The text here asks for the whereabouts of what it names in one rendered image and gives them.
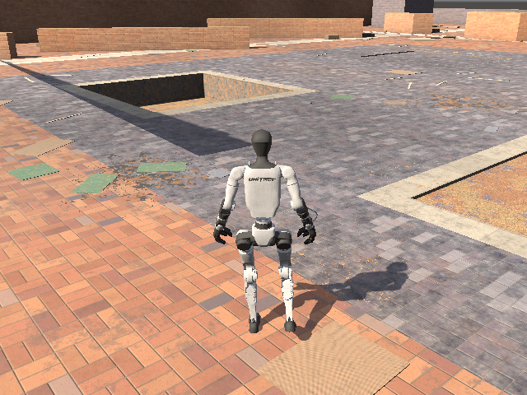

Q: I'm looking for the robot right hand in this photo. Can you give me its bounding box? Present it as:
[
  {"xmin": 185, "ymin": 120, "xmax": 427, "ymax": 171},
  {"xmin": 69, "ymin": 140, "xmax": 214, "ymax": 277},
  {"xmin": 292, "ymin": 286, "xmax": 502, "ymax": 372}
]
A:
[{"xmin": 297, "ymin": 226, "xmax": 316, "ymax": 244}]

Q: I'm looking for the robot left hand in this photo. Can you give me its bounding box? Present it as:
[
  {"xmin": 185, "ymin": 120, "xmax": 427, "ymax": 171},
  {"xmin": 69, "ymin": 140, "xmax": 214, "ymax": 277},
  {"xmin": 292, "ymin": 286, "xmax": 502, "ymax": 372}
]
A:
[{"xmin": 213, "ymin": 227, "xmax": 232, "ymax": 244}]

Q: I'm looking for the left robot forearm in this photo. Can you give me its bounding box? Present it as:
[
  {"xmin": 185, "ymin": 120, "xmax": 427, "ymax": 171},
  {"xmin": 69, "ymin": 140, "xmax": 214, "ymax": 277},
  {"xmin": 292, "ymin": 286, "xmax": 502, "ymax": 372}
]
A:
[{"xmin": 215, "ymin": 198, "xmax": 231, "ymax": 230}]

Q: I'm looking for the right robot upper arm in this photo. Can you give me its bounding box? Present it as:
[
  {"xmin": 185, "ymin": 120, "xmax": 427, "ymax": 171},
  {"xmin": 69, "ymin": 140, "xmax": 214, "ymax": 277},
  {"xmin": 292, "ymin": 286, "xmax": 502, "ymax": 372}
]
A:
[{"xmin": 279, "ymin": 165, "xmax": 304, "ymax": 211}]

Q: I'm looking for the left robot foot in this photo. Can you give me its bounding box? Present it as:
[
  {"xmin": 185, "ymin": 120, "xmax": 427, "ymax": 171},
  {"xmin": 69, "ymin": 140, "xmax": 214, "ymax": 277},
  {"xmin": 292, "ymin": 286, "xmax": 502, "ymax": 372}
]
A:
[{"xmin": 249, "ymin": 313, "xmax": 260, "ymax": 333}]

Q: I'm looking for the humanoid robot torso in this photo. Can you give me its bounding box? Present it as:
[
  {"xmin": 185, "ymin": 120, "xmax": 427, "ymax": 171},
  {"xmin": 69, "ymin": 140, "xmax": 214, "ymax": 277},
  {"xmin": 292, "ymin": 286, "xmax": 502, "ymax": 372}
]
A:
[{"xmin": 243, "ymin": 161, "xmax": 282, "ymax": 247}]

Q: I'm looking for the left robot upper arm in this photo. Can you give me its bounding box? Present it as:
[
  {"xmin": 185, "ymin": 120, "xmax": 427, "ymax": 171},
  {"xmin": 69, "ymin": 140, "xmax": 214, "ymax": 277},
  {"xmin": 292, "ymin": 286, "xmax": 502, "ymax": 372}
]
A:
[{"xmin": 222, "ymin": 165, "xmax": 245, "ymax": 211}]

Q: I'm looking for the right robot forearm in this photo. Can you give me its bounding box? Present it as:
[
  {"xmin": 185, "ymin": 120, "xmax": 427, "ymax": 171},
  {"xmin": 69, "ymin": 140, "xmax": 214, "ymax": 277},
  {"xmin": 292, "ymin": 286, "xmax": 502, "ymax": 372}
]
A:
[{"xmin": 296, "ymin": 198, "xmax": 314, "ymax": 230}]

